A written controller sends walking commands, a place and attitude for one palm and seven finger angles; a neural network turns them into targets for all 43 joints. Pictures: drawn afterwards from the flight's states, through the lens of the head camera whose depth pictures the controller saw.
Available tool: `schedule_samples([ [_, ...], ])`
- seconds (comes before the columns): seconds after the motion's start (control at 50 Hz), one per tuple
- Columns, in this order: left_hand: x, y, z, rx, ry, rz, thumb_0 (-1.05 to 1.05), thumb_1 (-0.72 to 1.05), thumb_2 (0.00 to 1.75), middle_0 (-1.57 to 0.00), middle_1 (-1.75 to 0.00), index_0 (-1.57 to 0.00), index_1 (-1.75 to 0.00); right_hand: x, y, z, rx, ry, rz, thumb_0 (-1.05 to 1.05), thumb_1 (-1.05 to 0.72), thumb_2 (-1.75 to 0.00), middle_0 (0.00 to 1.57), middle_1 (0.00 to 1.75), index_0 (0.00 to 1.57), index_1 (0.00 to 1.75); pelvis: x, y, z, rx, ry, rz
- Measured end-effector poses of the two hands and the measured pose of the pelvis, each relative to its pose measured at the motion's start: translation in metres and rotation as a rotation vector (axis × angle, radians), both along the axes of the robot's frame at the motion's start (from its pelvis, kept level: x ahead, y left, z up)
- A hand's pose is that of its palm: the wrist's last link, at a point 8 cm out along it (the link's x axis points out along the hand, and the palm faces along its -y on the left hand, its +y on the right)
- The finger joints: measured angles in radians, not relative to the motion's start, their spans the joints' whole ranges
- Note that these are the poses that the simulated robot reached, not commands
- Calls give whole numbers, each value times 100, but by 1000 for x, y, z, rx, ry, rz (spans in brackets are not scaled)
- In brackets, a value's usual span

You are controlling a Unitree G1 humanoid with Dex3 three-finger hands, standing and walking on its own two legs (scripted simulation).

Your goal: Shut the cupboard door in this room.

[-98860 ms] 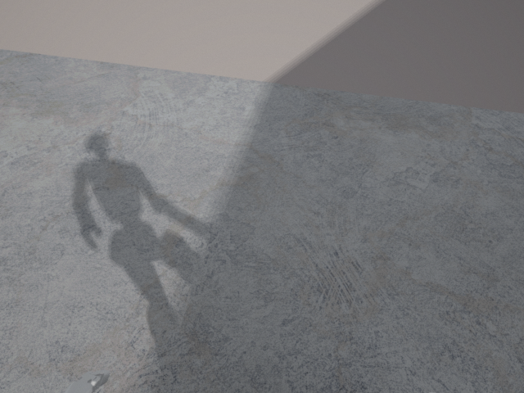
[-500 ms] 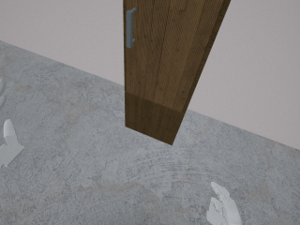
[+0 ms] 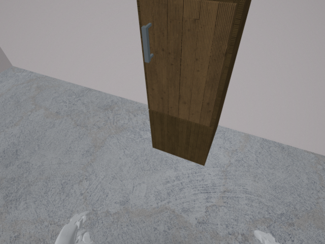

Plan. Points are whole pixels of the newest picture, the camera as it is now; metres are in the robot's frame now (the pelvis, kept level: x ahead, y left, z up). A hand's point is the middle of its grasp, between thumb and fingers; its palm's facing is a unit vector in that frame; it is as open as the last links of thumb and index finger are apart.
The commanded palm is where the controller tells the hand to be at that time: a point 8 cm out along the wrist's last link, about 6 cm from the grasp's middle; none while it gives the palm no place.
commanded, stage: let the arm hang, fingers relaxed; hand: left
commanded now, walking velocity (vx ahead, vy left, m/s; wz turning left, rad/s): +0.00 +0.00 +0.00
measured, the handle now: (148, 43) +0.86 +0.08 +0.10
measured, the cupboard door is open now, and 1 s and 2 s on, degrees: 0 0 0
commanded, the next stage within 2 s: look to check the result in 0.90 s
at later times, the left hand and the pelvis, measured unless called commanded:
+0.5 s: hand out of the picture -0.05 +0.21 -0.15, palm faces +0.03 -0.97 -0.25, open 7.4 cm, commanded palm none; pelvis -0.01 +0.01 +0.02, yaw -1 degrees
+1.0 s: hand out of the picture -0.02 +0.16 -0.16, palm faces +0.02 -0.99 -0.15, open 7.4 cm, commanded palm none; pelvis +0.00 +0.01 +0.02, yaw -1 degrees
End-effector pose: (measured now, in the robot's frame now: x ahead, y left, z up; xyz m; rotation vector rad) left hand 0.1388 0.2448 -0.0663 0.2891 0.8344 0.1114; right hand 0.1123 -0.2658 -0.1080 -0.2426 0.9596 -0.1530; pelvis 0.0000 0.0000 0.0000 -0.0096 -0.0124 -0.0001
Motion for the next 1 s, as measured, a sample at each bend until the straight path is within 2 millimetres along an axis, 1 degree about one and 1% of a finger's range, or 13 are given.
schedule_samples([
  [0.04, -29, -23, -36, -89, 149, 4, 1, 90, 90, -20, -29, -20, -30, -19, 4, -1, -8, 68, -7, 0, -91, -90, 20, 30, 20, 30, -2, -1, 0, 4, -8, 3],
  [0.06, -44, -34, -50, -129, 214, 8, 1, 90, 90, -20, -29, -20, -30, -30, 7, -1, -11, 106, -9, 0, -91, -90, 20, 30, 19, 30, -3, -2, 1, 4, -11, 5],
  [0.08, -55, -38, -58, -160, 242, 53, 0, 92, 90, -21, -29, -20, -30, -41, 10, -1, -14, 147, -10, 0, -91, -90, 20, 30, 19, 30, -5, -3, 1, 0, -11, 10],
  [0.12, -68, -32, -65, -165, 262, 114, -3, 98, 90, -21, -30, -21, -30, -62, 16, -2, -15, 234, -5, 0, -91, -90, 20, 30, 19, 30, -7, -5, 4, -8, -11, 21],
  [0.18, -94, -20, -69, -148, 336, 136, -4, 99, 90, -21, -30, -21, -30, -89, 25, -6, -1, 330, -16, 0, -91, -90, 20, 30, 20, 30, -10, -4, 8, -18, -9, 26],
  [0.24, -122, -8, -67, -119, 424, 157, -3, 97, 90, -21, -30, -21, -30, -107, 34, -11, 27, 379, -41, 0, -91, -90, 20, 30, 20, 30, -10, 0, 11, -22, -10, 23],
  [0.34, -163, 8, -56, -66, 543, 194, -1, 94, 90, -21, -30, -20, -30, -123, 50, -21, 83, 408, -72, 0, -91, -90, 20, 30, 20, 30, -10, 7, 14, -16, -14, 10],
  [0.42, -182, 14, -51, -44, 596, 213, 0, 92, 90, -20, -29, -20, -30, -128, 60, -26, 115, 415, -85, 0, -91, -90, 20, 30, 20, 30, -9, 11, 16, -9, -18, -1],
  [0.48, -188, 13, -50, -46, 614, 217, 0, 91, 90, -20, -29, -20, -30, -130, 65, -27, 127, 418, -93, 0, -91, -90, 20, 30, 20, 30, -8, 12, 17, -5, -22, -7],
  [0.54, -188, 7, -53, -63, 617, 213, 0, 91, 90, -20, -29, -20, -30, -131, 67, -26, 129, 420, -101, 0, -91, -90, 20, 30, 20, 30, -7, 13, 17, -2, -24, -11],
  [0.8, -164, -30, -65, -158, 581, 170, 0, 90, 90, -20, -29, -20, -30, -135, 64, -20, 105, 432, -128, 0, -91, -90, 20, 30, 19, 30, -2, 12, 19, 4, -19, -13],
  [0.88, -160, -33, -65, -163, 578, 168, 0, 90, 90, -20, -29, -20, -30, -136, 65, -20, 109, 440, -132, 0, -91, -90, 20, 30, 19, 30, 0, 11, 19, 4, -18, -13],
  [1.0, -159, -31, -64, -149, 589, 173, 0, 90, 90, -20, -29, -20, -30, -137, 67, -21, 121, 455, -136, 0, -91, -90, 20, 30, 19, 30, 3, 8, 19, 3, -16, -13],
])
